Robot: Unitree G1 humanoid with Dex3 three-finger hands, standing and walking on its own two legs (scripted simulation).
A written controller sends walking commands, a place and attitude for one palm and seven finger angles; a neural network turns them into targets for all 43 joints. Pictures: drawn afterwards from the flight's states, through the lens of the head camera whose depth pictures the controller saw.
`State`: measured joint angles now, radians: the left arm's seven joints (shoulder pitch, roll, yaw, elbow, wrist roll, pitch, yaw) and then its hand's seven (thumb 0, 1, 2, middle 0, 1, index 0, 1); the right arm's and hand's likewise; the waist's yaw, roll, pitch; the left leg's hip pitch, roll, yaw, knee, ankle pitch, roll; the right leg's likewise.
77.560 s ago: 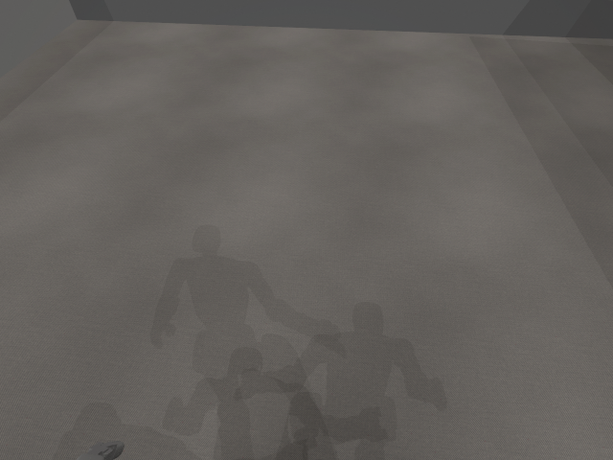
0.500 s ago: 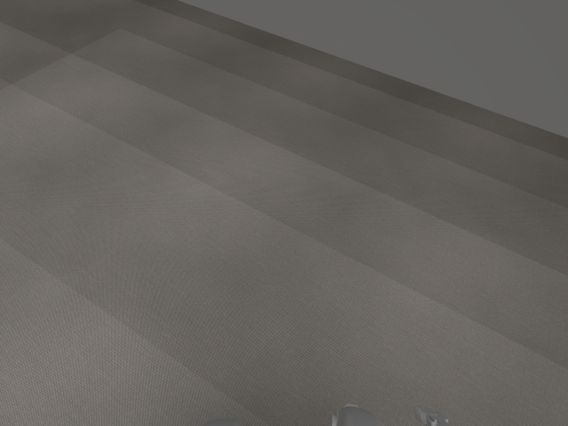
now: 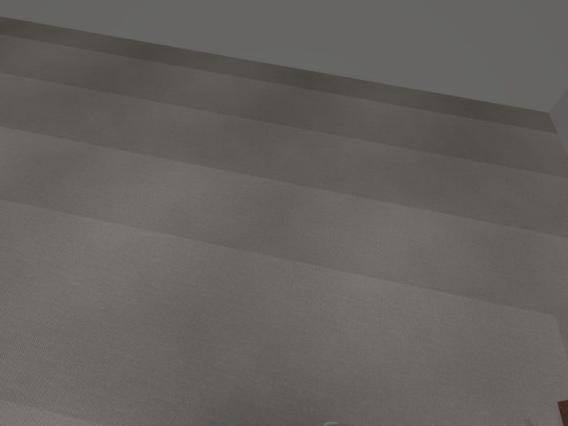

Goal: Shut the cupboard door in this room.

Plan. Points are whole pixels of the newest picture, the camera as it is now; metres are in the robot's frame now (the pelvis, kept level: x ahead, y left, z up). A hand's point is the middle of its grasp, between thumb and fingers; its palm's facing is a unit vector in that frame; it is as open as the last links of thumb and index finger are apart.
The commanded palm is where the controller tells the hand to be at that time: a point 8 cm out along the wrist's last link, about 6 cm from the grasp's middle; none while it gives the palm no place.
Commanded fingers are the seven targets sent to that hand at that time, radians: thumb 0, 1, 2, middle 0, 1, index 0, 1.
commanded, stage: turn to face it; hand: left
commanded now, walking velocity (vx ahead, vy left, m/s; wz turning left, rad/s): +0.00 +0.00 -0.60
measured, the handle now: out of the picture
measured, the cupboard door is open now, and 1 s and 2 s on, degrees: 17 17 17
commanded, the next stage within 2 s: none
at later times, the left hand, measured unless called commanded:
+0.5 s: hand (212, 375) +0.21 +0.12 -0.14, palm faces -0.34 -0.90 -0.27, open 7.4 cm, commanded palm none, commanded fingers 0.00 0.90 0.90 -0.20 -0.30 -0.20 -0.30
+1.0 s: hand (219, 355) +0.24 +0.12 -0.15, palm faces -0.55 -0.81 -0.22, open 7.4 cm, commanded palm none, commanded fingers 0.00 0.90 0.90 -0.20 -0.30 -0.20 -0.30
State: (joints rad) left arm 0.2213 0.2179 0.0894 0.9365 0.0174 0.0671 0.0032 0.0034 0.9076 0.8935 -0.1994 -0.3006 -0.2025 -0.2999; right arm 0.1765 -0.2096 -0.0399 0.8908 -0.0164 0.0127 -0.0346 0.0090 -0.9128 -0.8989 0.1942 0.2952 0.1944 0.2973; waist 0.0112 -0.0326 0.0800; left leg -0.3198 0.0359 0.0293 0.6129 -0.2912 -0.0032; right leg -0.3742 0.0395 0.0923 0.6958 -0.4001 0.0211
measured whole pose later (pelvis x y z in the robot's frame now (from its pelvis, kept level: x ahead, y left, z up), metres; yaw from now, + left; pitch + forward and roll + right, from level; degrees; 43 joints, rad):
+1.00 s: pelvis +0.04 +0.00 +0.01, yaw -36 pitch +0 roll -2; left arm 0.15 0.26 0.09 0.89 0.02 0.08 -0.04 0.01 0.91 0.89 -0.19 -0.30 -0.20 -0.30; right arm 0.22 -0.21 -0.03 0.87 -0.03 0.02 -0.03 0.01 -0.91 -0.90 0.20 0.30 0.20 0.30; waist 0.00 0.02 0.11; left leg -0.24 0.16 0.17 0.56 -0.31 -0.03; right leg -0.39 -0.01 -0.06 0.83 -0.46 0.04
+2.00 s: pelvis +0.05 -0.05 +0.01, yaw -68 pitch +1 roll +0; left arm 0.18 0.21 0.05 0.91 0.03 0.04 0.00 0.00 0.91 0.89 -0.20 -0.30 -0.20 -0.30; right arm 0.18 -0.25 -0.05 0.88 -0.01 0.05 -0.02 0.01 -0.91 -0.90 0.19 0.30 0.19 0.30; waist 0.00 0.00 0.08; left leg -0.42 0.05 0.03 0.83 -0.41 -0.07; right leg -0.27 0.03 0.06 0.52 -0.27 -0.02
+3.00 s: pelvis +0.06 -0.21 +0.02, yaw -83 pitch +0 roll -1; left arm 0.14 0.21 0.06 1.01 0.02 0.02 -0.04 0.00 0.91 0.89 -0.19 -0.30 -0.20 -0.30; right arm 0.43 -0.14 -0.02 1.06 -0.04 -0.04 -0.02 0.01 -0.91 -0.90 0.20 0.30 0.20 0.30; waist -0.05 -0.01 0.06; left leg -0.06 0.10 0.16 0.35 -0.29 -0.04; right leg -0.53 -0.08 -0.04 0.79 -0.20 0.00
